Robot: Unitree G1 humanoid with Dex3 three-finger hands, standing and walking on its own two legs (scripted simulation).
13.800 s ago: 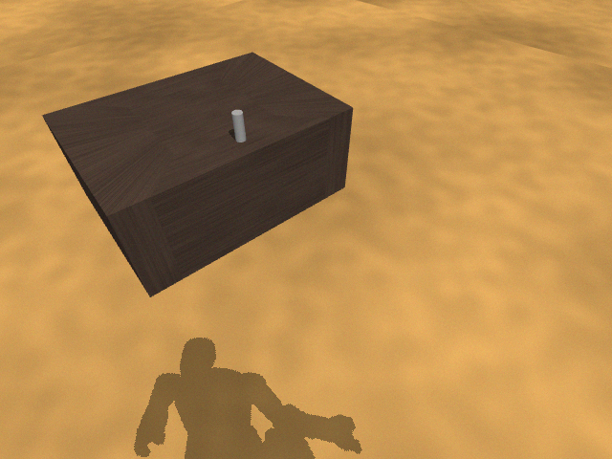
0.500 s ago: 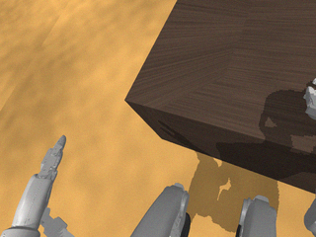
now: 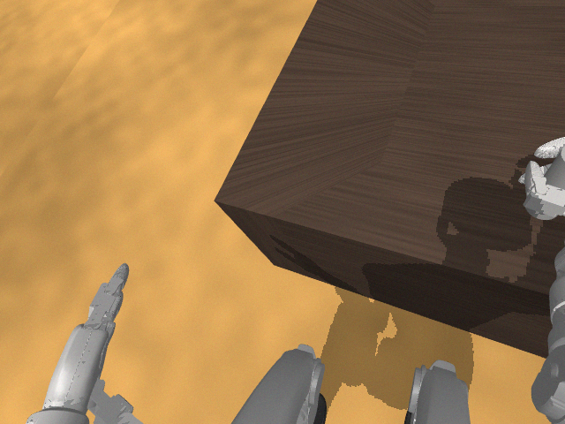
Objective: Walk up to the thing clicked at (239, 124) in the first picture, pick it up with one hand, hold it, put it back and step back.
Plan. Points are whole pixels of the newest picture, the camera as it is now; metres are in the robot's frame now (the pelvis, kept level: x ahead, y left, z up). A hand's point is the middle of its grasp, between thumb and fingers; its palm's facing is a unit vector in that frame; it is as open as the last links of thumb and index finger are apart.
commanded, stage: settle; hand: right
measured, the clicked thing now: (560, 184) +0.49 -0.25 -0.04
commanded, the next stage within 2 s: lift in 0.22 s
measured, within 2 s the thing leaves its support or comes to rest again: neither
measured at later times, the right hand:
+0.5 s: hand out of the picture +0.49 -0.24 +0.00, palm faces +0.24 +0.97 +0.00, open 5.2 cm
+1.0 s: hand out of the picture +0.43 -0.23 +0.08, palm faces +0.24 +0.97 -0.01, open 5.2 cm
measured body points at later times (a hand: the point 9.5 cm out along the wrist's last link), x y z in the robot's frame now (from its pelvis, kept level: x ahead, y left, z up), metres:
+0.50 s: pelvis +0.01 -0.01 +0.02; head +0.16 -0.08 +0.44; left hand +0.18 +0.25 +0.08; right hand +0.47 -0.29 +0.00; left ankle +0.03 +0.13 -0.57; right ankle +0.07 -0.13 -0.57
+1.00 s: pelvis +0.02 -0.01 +0.07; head +0.12 -0.06 +0.51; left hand +0.19 +0.24 +0.09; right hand +0.41 -0.28 +0.09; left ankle +0.03 +0.13 -0.57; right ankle +0.07 -0.13 -0.57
